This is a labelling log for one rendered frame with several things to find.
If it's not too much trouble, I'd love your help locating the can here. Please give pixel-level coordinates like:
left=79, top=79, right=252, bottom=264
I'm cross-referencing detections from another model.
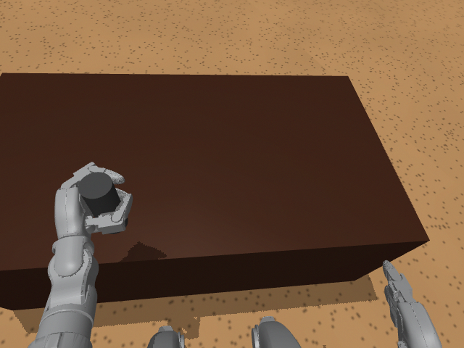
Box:
left=78, top=172, right=128, bottom=234

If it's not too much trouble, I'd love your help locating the right robot hand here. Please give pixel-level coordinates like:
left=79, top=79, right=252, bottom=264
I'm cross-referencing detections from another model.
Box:
left=383, top=260, right=442, bottom=348

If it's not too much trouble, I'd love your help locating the left robot hand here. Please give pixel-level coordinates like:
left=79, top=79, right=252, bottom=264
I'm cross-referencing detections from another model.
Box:
left=54, top=162, right=133, bottom=240

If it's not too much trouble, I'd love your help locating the left robot arm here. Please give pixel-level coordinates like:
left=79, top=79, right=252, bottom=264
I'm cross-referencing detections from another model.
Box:
left=28, top=235, right=99, bottom=348

